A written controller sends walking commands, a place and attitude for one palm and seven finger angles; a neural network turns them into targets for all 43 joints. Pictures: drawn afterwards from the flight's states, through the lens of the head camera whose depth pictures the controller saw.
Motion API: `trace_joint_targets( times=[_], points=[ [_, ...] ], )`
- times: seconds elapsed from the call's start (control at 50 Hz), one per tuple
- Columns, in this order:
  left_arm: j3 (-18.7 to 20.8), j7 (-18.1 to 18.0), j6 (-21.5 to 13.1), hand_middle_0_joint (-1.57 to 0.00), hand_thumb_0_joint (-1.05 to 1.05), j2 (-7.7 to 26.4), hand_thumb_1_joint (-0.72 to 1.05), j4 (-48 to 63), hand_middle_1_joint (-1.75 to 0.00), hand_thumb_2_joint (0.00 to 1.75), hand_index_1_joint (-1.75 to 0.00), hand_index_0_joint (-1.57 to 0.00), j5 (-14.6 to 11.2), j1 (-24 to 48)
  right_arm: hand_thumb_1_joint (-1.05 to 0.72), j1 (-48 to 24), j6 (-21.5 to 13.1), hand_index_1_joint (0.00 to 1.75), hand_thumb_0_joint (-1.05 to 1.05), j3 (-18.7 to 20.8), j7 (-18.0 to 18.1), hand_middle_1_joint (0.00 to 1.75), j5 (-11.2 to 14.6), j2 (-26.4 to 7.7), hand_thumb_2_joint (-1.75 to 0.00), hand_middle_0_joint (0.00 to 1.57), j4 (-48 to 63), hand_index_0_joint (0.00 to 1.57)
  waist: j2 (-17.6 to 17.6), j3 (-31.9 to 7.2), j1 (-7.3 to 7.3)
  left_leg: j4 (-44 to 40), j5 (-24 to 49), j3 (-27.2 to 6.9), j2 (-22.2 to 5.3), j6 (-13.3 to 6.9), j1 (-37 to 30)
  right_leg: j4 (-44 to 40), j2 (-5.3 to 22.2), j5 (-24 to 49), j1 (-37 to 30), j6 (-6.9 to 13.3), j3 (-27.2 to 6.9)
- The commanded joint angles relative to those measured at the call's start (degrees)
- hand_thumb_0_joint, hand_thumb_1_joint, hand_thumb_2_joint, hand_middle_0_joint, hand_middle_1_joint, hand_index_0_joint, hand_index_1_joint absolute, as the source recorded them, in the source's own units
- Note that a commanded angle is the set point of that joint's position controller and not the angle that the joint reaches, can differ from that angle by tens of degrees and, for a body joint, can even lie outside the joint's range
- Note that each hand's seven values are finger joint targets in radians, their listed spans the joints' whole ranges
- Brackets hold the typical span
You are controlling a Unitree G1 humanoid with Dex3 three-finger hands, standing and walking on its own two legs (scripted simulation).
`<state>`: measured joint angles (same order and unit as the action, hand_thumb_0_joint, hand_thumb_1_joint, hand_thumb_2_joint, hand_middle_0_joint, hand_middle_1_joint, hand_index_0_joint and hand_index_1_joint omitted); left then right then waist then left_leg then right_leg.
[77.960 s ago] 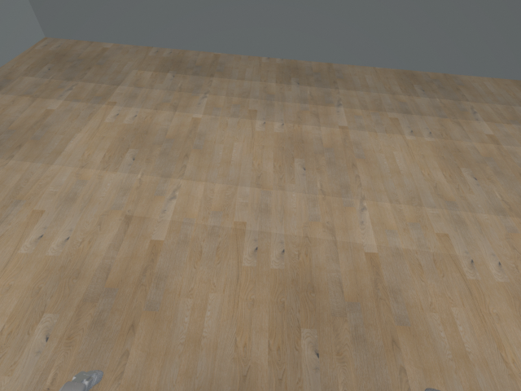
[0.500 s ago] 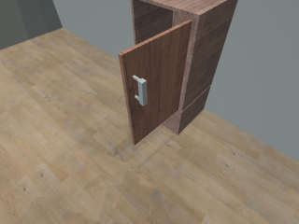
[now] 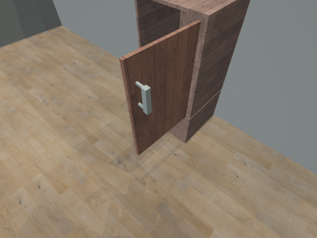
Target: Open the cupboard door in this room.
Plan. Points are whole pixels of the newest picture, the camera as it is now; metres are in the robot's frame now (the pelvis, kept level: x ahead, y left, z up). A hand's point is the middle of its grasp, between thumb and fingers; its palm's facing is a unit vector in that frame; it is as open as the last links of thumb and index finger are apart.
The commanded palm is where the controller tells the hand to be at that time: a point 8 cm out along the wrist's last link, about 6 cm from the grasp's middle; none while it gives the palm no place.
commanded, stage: look to check the result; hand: left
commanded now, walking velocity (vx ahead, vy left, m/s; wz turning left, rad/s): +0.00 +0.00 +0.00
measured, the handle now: (142, 97) +0.59 +0.09 -0.03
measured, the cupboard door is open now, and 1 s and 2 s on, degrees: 87 87 87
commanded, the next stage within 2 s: stand and wait in 0.36 s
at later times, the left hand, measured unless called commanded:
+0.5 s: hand out of the picture +0.01 +0.16 -0.17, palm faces +0.04 -0.98 -0.20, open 7.4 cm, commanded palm none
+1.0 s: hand out of the picture +0.02 +0.16 -0.17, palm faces +0.04 -0.98 -0.20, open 7.4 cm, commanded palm none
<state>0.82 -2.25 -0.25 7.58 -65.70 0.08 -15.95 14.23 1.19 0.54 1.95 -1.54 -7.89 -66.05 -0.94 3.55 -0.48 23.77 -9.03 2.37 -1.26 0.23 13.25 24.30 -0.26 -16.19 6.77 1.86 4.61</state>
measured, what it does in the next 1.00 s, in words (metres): stands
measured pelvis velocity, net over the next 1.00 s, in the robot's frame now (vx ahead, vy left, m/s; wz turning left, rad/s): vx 0.03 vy -0.01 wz -0.01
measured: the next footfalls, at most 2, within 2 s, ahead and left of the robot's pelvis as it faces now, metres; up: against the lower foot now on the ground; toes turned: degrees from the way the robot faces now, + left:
none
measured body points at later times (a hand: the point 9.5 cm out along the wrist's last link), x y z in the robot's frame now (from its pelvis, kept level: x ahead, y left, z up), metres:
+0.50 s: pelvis +0.02 -0.01 +0.00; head +0.04 -0.01 +0.45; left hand +0.01 +0.21 -0.16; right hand +0.02 -0.23 -0.16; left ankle +0.04 +0.12 -0.74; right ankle -0.03 -0.09 -0.74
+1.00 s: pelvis +0.03 -0.01 +0.00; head +0.05 -0.01 +0.45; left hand +0.02 +0.22 -0.16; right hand +0.03 -0.23 -0.16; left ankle +0.04 +0.12 -0.74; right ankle -0.03 -0.09 -0.74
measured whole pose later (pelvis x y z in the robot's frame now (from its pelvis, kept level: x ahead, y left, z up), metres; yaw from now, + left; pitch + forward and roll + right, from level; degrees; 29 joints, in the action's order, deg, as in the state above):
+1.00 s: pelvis +0.03 -0.01 +0.00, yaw +0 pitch -1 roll +1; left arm 0.7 -2.2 -0.7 8.2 -65.5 0.0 -15.7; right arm 13.1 0.6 0.2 2.3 -1.4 -8.8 -66.2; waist -0.2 3.2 -0.3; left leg 22.3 -10.8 2.7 -1.6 1.0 10.3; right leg 21.3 -0.8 -17.1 3.3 2.3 4.2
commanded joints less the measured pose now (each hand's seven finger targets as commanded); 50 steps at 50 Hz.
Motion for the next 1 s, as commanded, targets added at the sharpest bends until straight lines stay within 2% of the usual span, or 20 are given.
trace_joint_targets(
  times=[0.0,0.16,0.24,0.34,0.54,0.64,0.72,0.78,0.82,0.98],
  points=[
    [0.87,-0.18,-0.66,-0.20,0.00,5.75,0.90,1.30,-0.30,0.90,-0.30,-0.20,0.20,-4.05,-0.90,3.16,-0.84,0.30,0.00,0.44,0.16,0.30,0.28,-4.49,-0.90,0.20,1.13,0.20,0.61,0.65,-0.13,-2.84,5.93,-4.48,-4.41,-1.55,-4.18,-6.94,6.43,5.75,5.40,0.82,-5.87],
    [0.91,-0.13,-0.68,-0.20,0.00,5.72,0.90,0.90,-0.30,0.90,-0.30,-0.20,0.23,-4.09,-0.90,2.46,-0.99,0.30,0.00,0.32,0.31,0.30,0.31,-4.84,-0.90,0.20,1.20,0.20,0.67,0.85,-0.03,-3.05,7.33,-4.42,-4.67,-1.59,-4.74,-7.01,6.42,7.50,4.78,0.68,-5.50],
    [0.96,-0.17,-0.80,-0.20,0.00,6.00,0.90,0.96,-0.30,0.90,-0.30,-0.20,0.22,-4.19,-0.90,2.29,-1.15,0.30,0.00,0.31,0.35,0.30,0.36,-4.96,-0.90,0.20,1.20,0.20,0.49,-0.28,0.03,-2.79,8.63,-4.25,-4.68,-1.60,-5.39,-6.99,6.64,9.76,3.65,0.62,-5.45],
    [0.88,-0.19,-0.80,-0.20,0.00,6.01,0.90,0.90,-0.30,0.90,-0.30,-0.20,0.20,-4.10,-0.90,1.94,-1.09,0.30,0.00,0.31,0.37,0.30,0.33,-5.04,-0.90,0.20,1.22,0.20,0.96,1.06,0.10,-2.86,8.81,-3.96,-4.66,-1.49,-5.32,-7.21,6.71,10.93,4.03,0.52,-5.31],
    [1.01,-0.27,-1.00,-0.20,0.00,6.44,0.90,1.29,-0.30,0.90,-0.30,-0.20,0.16,-4.06,-0.90,1.88,-1.20,0.30,0.00,0.35,0.48,0.30,0.37,-5.45,-0.90,0.20,1.21,0.20,1.14,-0.56,0.12,-2.33,10.32,-3.61,-4.58,-1.39,-6.10,-6.98,6.90,15.68,2.07,0.21,-5.30],
    [0.93,-0.25,-0.93,-0.20,0.00,6.45,0.90,1.28,-0.30,0.90,-0.30,-0.20,0.15,-4.10,-0.90,1.84,-1.08,0.30,0.00,0.33,0.45,0.30,0.36,-5.47,-0.90,0.20,1.21,0.20,1.14,1.05,0.12,-2.71,9.23,-3.66,-4.62,-1.33,-5.70,-7.64,6.72,13.67,2.91,0.17,-5.39],
    [0.97,-0.19,-0.97,-0.20,0.00,6.48,0.90,1.52,-0.30,0.90,-0.30,-0.20,0.13,-4.09,-0.90,1.94,-1.23,0.30,0.00,0.36,0.52,0.30,0.40,-5.95,-0.90,0.20,1.27,0.20,0.84,0.14,0.14,-2.86,9.61,-3.87,-4.70,-1.43,-6.15,-7.69,6.45,12.75,2.43,0.38,-5.51],
    [1.03,-0.18,-1.05,-0.20,0.00,6.53,0.90,1.55,-0.30,0.90,-0.30,-0.20,0.12,-4.04,-0.90,2.16,-1.41,0.30,0.00,0.31,0.58,0.30,0.32,-5.86,-0.90,0.20,1.15,0.20,0.54,-0.89,0.09,-2.70,11.00,-3.78,-4.79,-1.48,-6.59,-7.25,6.64,14.93,1.45,0.42,-5.55],
    [1.06,-0.21,-1.11,-0.20,0.00,6.75,0.90,1.56,-0.30,0.90,-0.30,-0.20,0.19,-4.24,-0.90,2.00,-1.40,0.30,0.00,0.37,0.58,0.30,0.47,-6.14,-0.90,0.20,1.41,0.20,1.53,-0.37,0.17,-2.70,11.08,-3.72,-4.85,-1.52,-6.62,-7.43,6.57,15.32,1.81,0.32,-5.36],
    [0.96,-0.16,-1.05,-0.20,0.00,6.54,0.90,1.41,-0.30,0.90,-0.30,-0.20,0.14,-4.41,-0.90,2.10,-1.48,0.30,0.00,0.31,0.60,0.30,0.38,-5.91,-0.90,0.20,1.19,0.20,0.87,0.03,0.16,-3.13,10.98,-3.82,-4.86,-1.61,-6.97,-7.50,6.61,14.50,2.06,0.47,-5.63]
  ],
)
